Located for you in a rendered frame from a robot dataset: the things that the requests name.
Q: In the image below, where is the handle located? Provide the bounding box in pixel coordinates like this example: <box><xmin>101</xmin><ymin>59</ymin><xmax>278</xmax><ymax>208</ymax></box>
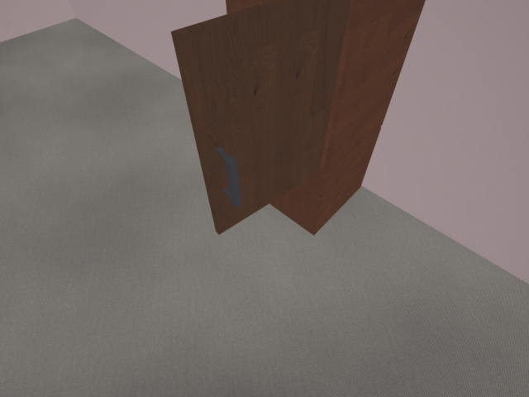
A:
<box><xmin>217</xmin><ymin>147</ymin><xmax>241</xmax><ymax>208</ymax></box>

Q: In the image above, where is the cupboard door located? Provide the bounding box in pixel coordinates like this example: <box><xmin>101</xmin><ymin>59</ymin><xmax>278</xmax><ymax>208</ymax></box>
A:
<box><xmin>171</xmin><ymin>0</ymin><xmax>351</xmax><ymax>235</ymax></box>

